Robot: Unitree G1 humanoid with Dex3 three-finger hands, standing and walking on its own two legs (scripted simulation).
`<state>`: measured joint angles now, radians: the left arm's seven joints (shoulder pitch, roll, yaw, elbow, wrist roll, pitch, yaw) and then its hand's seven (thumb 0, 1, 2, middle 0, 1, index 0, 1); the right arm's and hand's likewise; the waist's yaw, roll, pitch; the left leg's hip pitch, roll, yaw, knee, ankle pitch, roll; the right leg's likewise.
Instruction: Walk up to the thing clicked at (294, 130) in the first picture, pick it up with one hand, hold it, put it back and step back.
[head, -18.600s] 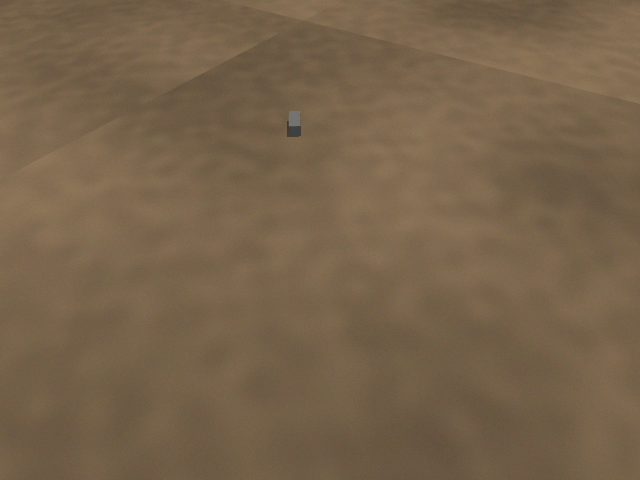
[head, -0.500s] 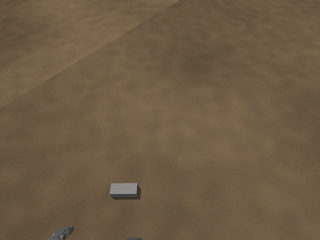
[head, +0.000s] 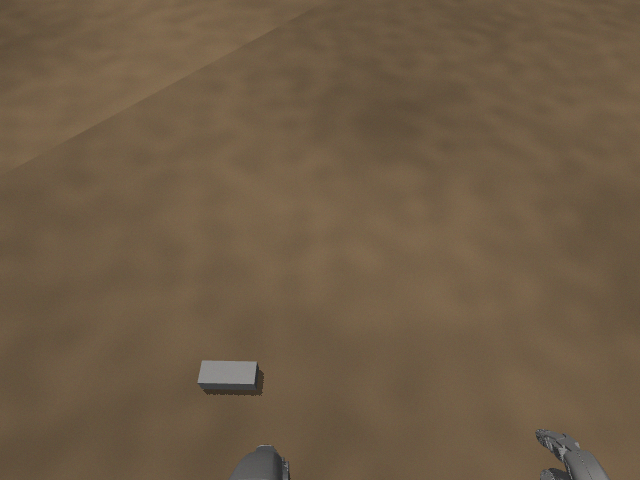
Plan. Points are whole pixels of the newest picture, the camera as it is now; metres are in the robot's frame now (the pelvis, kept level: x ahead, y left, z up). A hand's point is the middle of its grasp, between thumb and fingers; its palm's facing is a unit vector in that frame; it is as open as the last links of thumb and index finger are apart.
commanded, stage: walk up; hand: left
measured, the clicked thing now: (229, 375) +0.47 +0.29 -0.71
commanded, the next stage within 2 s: stand in 2.00 s
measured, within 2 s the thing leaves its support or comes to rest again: neither
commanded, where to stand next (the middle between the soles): +0.04 +0.02 m, yaw +1 degrees
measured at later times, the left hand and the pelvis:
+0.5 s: hand out of the picture +0.03 +0.27 -0.13, palm faces +0.05 -0.92 -0.40, open 7.4 cm; pelvis -0.03 -0.01 +0.02, yaw +4 degrees
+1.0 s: hand out of the picture +0.06 +0.26 -0.12, palm faces +0.07 -0.94 -0.34, open 7.4 cm; pelvis +0.00 +0.00 +0.03, yaw +5 degrees
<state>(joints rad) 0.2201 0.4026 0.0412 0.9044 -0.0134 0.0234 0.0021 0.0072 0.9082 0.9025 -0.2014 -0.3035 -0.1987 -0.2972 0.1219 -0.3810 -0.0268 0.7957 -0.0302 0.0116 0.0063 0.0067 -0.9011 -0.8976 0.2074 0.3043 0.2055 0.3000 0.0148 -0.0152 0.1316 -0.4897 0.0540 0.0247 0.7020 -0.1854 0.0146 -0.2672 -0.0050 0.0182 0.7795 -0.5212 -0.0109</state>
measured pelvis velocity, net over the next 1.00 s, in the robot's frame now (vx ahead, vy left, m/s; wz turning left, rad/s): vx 0.00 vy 0.00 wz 0.08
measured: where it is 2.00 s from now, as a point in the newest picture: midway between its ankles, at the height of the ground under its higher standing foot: outside the picture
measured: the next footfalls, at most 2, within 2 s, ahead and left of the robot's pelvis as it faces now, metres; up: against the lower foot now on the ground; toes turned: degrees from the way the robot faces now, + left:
right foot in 0.02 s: +0.03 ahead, -0.12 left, +0.00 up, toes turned +0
left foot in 0.30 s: +0.04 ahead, +0.13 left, +0.00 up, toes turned +0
